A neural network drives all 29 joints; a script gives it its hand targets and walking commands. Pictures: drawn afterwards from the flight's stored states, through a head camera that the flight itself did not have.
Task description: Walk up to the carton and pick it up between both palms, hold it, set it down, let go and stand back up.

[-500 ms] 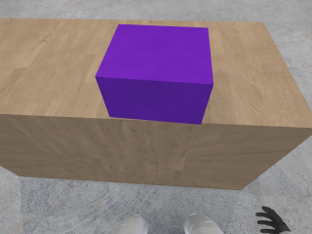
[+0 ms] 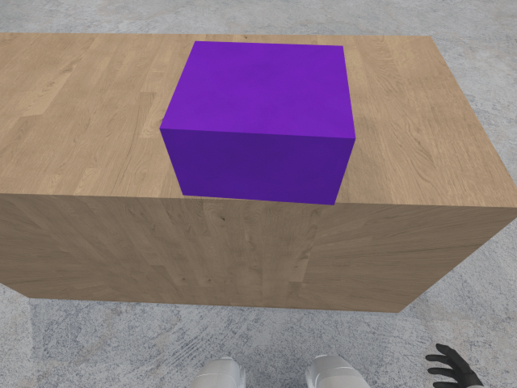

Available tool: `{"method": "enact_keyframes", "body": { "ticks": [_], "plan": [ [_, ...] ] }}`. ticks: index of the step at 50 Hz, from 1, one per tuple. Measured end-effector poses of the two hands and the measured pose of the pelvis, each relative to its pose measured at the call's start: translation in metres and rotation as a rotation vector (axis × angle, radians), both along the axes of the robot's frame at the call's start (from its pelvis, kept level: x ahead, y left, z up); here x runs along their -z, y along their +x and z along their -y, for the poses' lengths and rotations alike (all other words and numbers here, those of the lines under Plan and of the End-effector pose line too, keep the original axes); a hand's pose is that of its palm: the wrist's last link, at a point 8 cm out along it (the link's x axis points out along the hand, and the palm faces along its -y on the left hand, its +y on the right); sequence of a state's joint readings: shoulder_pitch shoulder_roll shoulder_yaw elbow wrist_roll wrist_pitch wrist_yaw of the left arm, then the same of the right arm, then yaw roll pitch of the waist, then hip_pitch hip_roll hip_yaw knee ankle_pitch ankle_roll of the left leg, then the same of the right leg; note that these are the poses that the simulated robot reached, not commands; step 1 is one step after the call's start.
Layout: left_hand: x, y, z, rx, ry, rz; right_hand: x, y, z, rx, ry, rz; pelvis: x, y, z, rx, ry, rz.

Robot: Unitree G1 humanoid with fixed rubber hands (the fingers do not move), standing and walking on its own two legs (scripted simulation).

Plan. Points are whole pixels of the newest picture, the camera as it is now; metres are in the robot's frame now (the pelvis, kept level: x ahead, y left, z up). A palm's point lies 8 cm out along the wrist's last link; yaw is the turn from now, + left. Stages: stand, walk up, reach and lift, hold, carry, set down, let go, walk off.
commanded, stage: walk up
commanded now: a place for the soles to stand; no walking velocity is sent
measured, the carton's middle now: (262, 120) +0.56 -0.01 +0.06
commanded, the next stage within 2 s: none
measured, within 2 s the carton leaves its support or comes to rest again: neither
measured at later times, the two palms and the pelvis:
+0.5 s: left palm out of the picture +0.07 +0.34 -0.11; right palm out of the picture +0.09 -0.29 -0.10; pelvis +0.00 +0.02 +0.00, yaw -1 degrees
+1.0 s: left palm out of the picture +0.10 +0.34 -0.11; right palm out of the picture +0.09 -0.29 -0.11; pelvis +0.02 +0.03 +0.00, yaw -2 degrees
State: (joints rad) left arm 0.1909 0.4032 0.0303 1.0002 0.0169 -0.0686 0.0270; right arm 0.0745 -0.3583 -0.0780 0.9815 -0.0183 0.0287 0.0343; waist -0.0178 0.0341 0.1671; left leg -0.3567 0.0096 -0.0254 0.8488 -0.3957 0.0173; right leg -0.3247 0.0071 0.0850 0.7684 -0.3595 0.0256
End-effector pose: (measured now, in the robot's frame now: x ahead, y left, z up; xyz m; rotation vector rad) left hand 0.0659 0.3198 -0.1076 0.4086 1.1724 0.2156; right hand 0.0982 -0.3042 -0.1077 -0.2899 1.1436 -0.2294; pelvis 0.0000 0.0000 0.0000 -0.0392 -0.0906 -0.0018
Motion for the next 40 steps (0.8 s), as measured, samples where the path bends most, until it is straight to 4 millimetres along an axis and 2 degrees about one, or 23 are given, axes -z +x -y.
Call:
{"method": "enact_keyframes", "body": {
  "ticks": [7, 12, 18, 24, 31, 35, 40],
  "plan": [
    [0.000, 0.006, 0.002, 0.016, 0.002, 0.004, -0.003, -0.006, 0.004, 0.017, -0.002, 0.002, -0.001, 0.000, 0.003, 0.014, -0.006, -0.001],
    [-0.003, -0.001, 0.009, 0.008, 0.010, 0.004, 0.000, -0.001, 0.010, 0.009, 0.010, 0.010, 0.000, 0.001, 0.010, 0.013, 0.004, 0.000],
    [-0.002, -0.009, -0.008, -0.008, 0.016, -0.011, -0.001, 0.003, 0.002, -0.001, -0.010, 0.002, 0.001, 0.001, -0.005, 0.004, -0.004, -0.011],
    [0.004, 0.002, -0.019, 0.008, -0.002, -0.006, -0.009, -0.002, -0.011, 0.024, -0.022, 0.018, -0.001, 0.004, -0.019, 0.018, -0.025, -0.001],
    [0.002, 0.018, -0.014, 0.045, -0.009, -0.002, -0.010, -0.013, -0.006, 0.062, -0.023, 0.010, -0.002, 0.009, -0.016, 0.029, -0.027, 0.003],
    [-0.002, 0.025, -0.007, 0.044, 0.013, 0.019, -0.001, -0.007, 0.002, 0.063, -0.002, 0.022, 0.002, 0.015, -0.006, 0.043, -0.003, 0.019],
    [-0.007, 0.021, -0.001, 0.023, 0.022, 0.020, 0.004, 0.003, 0.004, 0.044, 0.011, 0.015, 0.001, 0.019, -0.002, 0.039, 0.006, 0.008]
  ]
}}
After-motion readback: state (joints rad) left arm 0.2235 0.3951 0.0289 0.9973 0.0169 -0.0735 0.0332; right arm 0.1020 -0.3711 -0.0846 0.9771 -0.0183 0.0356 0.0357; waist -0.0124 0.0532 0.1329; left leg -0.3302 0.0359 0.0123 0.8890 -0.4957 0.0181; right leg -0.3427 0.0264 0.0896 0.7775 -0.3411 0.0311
